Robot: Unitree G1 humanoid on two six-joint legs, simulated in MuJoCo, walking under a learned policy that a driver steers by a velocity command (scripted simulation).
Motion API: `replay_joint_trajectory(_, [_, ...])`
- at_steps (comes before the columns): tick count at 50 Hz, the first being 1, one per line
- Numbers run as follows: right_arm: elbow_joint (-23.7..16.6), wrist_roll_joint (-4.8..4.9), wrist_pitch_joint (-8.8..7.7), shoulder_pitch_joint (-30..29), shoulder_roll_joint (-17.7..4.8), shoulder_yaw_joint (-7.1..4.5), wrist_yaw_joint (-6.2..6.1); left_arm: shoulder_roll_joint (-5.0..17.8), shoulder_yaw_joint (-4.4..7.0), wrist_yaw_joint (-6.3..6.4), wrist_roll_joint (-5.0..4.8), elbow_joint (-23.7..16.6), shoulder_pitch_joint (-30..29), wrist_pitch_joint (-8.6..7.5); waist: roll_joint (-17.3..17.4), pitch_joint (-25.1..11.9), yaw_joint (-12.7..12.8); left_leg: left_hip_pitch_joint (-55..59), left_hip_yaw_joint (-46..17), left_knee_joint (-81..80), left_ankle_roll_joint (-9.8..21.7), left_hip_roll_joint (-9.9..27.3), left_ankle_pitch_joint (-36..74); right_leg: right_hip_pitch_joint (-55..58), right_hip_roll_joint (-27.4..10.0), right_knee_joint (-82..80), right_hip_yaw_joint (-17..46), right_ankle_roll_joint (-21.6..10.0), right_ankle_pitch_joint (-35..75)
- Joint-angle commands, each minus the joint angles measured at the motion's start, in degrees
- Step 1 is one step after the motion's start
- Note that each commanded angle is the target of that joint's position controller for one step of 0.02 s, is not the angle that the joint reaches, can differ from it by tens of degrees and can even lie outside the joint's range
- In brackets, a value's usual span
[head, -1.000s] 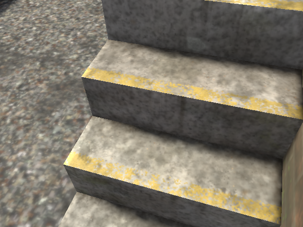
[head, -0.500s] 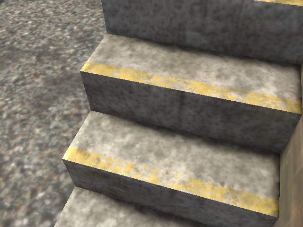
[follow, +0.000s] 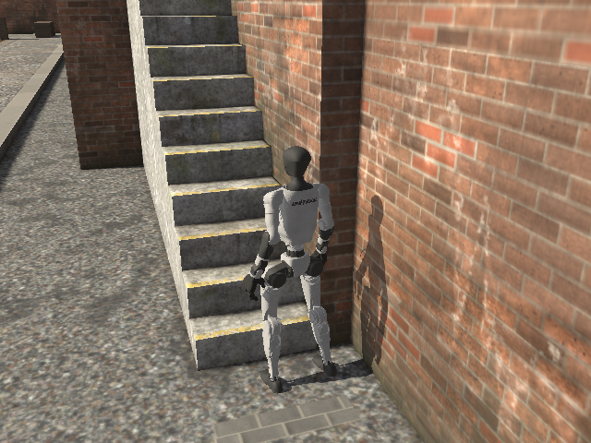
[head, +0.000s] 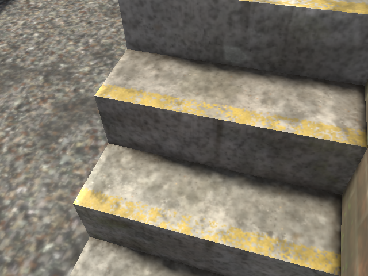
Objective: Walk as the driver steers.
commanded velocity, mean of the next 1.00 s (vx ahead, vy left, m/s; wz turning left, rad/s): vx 0.49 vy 0.00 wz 0.00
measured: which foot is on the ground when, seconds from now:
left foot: down 0.00-1.00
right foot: down 0.00-1.00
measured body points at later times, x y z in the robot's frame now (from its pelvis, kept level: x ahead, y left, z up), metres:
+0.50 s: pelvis -0.01 -0.01 +0.00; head +0.00 -0.03 +0.45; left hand +0.04 +0.24 -0.13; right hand +0.11 -0.24 -0.14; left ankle -0.01 +0.15 -0.75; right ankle -0.07 -0.18 -0.75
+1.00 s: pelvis -0.01 -0.01 +0.00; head +0.00 -0.02 +0.45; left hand +0.04 +0.24 -0.13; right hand +0.11 -0.24 -0.14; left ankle -0.01 +0.15 -0.75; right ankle -0.07 -0.18 -0.75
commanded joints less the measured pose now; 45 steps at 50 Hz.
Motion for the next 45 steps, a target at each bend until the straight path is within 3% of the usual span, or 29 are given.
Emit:
replay_joint_trajectory(1, [-4.03, -0.08, -1.27, -2.52, -6.60, -1.77, -0.53, 6.77, 1.24, 0.12, -0.01, -1.53, 3.57, -0.40, -1.38, -0.92, 0.15, 2.31, -2.13, -0.25, 0.97, 3.38, 21.60, -1.05, 0.30, -0.96, 0.64, -0.56, 11.59])
replay_joint_trajectory(2, [-4.64, -0.39, -1.03, -3.81, -5.47, -1.15, -0.65, 6.95, 1.12, -0.03, 0.09, -1.90, 2.73, -0.37, -1.47, -0.03, 0.25, 1.90, -2.68, -0.94, 1.10, 3.76, 21.92, -1.36, 0.07, -1.46, 0.93, -0.34, 11.23])
replay_joint_trajectory(11, [-4.43, -0.43, -1.29, -3.35, -5.90, -0.95, -0.35, 6.42, 0.74, -0.47, -0.04, -2.32, 1.48, -0.33, -1.87, -1.59, -0.14, 2.20, -2.28, -1.90, 0.64, 4.20, 18.63, 0.66, -0.08, -2.43, 1.67, -0.76, 10.50])
replay_joint_trajectory(16, [-4.14, -0.50, -1.56, -4.01, -5.84, -0.80, 0.00, 7.00, 0.72, -0.48, 0.10, -2.75, 0.93, -0.16, -2.16, -0.38, 0.01, 1.02, -2.25, -2.48, 0.49, 4.13, 16.63, 0.46, -0.01, -2.82, 1.96, -0.95, 8.90])
replay_joint_trajectory(45, [-2.70, -0.55, -1.85, -4.82, -6.36, -0.48, 0.38, 7.50, 0.28, -0.46, 0.14, -3.69, 1.42, -0.05, -1.47, -0.90, 0.09, 1.61, -2.14, -2.75, 0.27, 4.24, 18.27, 0.56, 0.16, -2.55, 2.01, -0.82, 8.99])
